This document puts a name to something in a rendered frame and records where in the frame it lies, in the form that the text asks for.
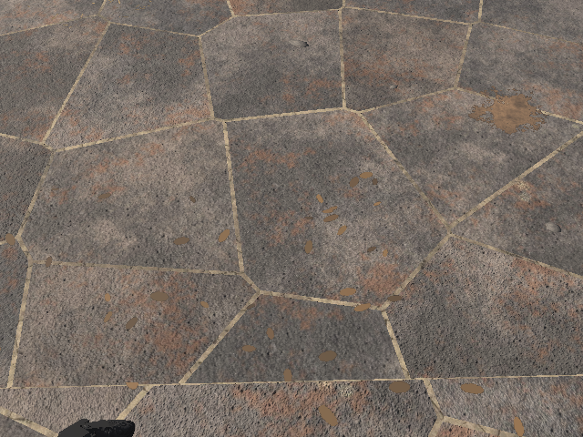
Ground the robot left hand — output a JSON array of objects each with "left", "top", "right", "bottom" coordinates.
[{"left": 57, "top": 419, "right": 135, "bottom": 437}]

